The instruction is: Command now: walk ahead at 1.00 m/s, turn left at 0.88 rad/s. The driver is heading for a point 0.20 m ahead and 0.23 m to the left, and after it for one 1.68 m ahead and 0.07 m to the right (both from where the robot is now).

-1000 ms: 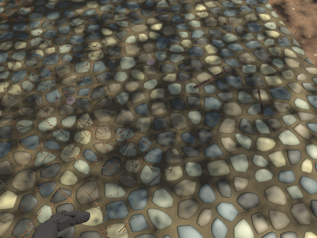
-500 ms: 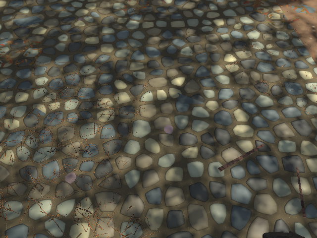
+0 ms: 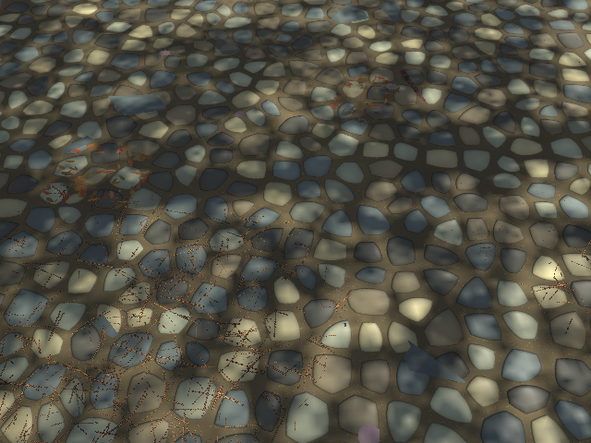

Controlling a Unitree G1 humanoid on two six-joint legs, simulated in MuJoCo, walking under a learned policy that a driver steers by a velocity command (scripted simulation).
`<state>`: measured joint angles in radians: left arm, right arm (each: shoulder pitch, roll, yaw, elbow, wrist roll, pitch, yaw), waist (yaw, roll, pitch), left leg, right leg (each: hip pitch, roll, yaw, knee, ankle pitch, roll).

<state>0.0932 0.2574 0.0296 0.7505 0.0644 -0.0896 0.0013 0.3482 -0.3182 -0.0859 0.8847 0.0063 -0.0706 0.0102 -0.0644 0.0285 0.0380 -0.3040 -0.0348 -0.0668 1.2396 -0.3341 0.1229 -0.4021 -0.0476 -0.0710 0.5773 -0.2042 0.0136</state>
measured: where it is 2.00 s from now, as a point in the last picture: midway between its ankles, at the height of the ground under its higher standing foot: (260, 59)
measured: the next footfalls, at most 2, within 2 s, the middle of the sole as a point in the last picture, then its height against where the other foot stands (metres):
left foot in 0.36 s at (260, 432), level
right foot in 0.80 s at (232, 262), level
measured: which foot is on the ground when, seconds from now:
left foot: up 0.00-0.34, down 0.36-0.78, up 0.80-1.00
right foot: down 0.00-0.34, up 0.36-0.78, down 0.80-1.00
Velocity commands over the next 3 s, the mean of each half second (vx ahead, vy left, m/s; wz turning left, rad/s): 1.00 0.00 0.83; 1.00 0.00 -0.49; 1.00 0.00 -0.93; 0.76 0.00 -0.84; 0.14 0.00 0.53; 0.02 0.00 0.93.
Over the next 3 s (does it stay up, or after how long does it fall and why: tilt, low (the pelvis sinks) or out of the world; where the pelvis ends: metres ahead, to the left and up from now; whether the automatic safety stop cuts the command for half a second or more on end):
stays up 1.89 -0.04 0.01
